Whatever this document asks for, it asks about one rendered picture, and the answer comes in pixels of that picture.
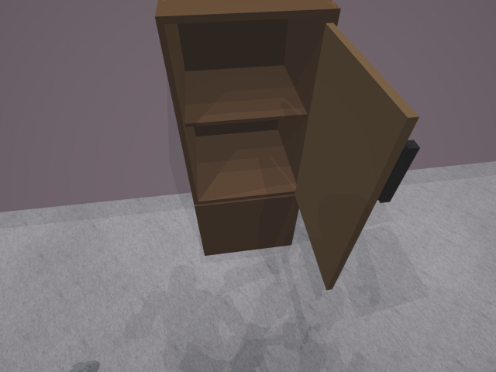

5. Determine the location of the cupboard door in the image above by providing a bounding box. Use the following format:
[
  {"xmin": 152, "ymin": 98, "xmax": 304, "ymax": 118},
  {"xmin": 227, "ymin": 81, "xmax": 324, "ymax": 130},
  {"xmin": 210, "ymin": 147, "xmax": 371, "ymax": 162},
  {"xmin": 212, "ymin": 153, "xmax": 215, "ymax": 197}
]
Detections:
[{"xmin": 294, "ymin": 23, "xmax": 419, "ymax": 290}]

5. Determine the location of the handle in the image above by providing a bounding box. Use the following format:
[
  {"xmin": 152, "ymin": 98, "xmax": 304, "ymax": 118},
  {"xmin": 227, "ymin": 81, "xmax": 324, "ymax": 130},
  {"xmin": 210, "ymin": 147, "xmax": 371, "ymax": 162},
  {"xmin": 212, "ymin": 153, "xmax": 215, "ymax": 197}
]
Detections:
[{"xmin": 378, "ymin": 140, "xmax": 420, "ymax": 203}]

